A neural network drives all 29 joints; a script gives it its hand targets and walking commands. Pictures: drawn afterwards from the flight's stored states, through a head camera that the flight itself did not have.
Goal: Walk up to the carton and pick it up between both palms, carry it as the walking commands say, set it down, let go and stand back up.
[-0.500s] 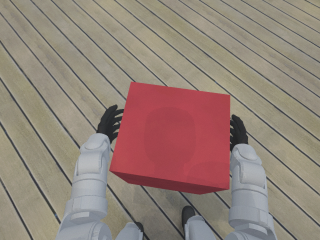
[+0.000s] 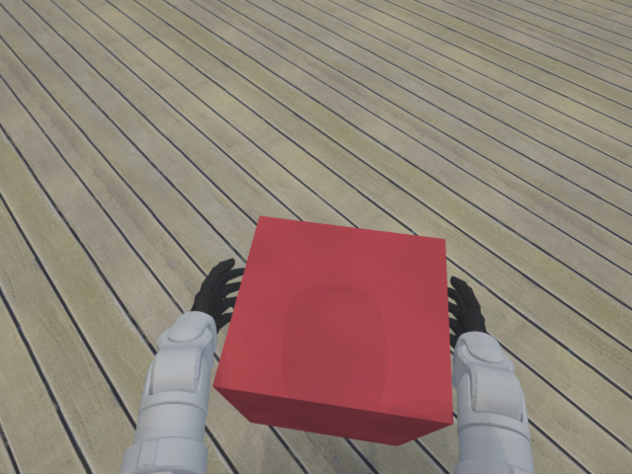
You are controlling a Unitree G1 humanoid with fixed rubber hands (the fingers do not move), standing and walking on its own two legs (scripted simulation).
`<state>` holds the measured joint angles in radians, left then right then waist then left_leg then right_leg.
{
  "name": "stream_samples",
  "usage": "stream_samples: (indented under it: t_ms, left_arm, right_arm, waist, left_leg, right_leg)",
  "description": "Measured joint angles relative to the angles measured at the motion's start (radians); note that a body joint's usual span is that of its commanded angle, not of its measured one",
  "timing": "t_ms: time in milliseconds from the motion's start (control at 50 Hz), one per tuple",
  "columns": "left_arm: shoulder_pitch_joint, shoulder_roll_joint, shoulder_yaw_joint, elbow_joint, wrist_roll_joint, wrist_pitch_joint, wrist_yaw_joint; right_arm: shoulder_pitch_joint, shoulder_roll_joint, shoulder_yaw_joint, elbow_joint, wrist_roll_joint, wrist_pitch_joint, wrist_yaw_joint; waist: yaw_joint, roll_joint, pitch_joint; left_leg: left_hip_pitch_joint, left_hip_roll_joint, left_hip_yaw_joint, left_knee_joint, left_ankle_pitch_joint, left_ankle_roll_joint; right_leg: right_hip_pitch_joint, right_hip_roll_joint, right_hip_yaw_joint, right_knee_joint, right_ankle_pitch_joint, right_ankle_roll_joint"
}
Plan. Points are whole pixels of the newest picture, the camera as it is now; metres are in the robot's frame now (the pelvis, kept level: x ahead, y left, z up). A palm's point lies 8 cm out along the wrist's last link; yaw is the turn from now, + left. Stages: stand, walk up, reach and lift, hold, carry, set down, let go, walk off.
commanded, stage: reach and lift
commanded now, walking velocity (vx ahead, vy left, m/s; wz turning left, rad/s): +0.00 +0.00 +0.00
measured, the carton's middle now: (335, 342) +0.32 -0.02 -0.08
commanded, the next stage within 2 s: hold in 1.82 s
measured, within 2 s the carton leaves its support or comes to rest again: neither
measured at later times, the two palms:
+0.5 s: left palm (186, 315) +0.31 +0.15 +0.05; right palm (481, 333) +0.29 -0.18 +0.05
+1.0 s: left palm (174, 328) +0.29 +0.16 +0.05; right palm (469, 326) +0.30 -0.17 +0.04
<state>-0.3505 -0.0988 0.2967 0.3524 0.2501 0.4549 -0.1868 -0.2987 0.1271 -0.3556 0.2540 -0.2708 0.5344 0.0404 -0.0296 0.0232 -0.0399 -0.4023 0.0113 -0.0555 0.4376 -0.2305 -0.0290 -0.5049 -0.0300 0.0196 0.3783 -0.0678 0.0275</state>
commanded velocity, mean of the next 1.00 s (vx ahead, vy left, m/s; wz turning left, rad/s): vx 0.00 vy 0.00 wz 0.00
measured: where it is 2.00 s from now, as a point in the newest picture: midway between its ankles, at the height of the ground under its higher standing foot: outside the picture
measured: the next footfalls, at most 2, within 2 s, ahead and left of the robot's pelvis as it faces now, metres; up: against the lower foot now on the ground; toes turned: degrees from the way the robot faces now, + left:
none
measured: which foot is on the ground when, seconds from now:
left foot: down 0.00-1.00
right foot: down 0.00-1.00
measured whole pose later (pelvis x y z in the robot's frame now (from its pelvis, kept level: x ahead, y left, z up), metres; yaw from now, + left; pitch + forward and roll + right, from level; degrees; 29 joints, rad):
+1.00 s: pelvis +0.01 +0.00 +0.01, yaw +0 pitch -5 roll +0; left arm -0.23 -0.11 0.23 0.14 0.22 0.69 -0.13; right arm -0.25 0.07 -0.23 0.16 -0.23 0.75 0.04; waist 0.00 0.03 0.07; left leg 0.00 0.02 -0.06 0.31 -0.22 -0.03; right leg -0.11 -0.02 0.01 0.28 -0.07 0.03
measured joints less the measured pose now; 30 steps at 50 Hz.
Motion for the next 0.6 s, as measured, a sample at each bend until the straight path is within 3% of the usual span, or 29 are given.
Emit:
stream_samples:
  t_ms: [360,600]
  left_arm:
    - [0.074,0.002,-0.053,-0.104,-0.023,0.143,0.023]
    - [0.105,-0.003,-0.063,-0.168,-0.025,0.221,0.034]
  right_arm:
    - [0.047,-0.021,0.066,-0.081,0.023,0.149,-0.008]
    - [0.06,-0.035,0.099,-0.104,0.035,0.21,-0.009]
  waist:
    - [-0.011,-0.002,0.057]
    - [0.013,-0.002,0.092]
  left_leg:
    - [0.304,0.005,0.006,-0.11,0.014,0.006]
    - [0.392,0.003,0.01,-0.126,0.012,0.01]
  right_leg:
    - [0.294,0.002,0.002,-0.091,0.004,0.005]
    - [0.38,0.0,0.006,-0.104,0.002,0.008]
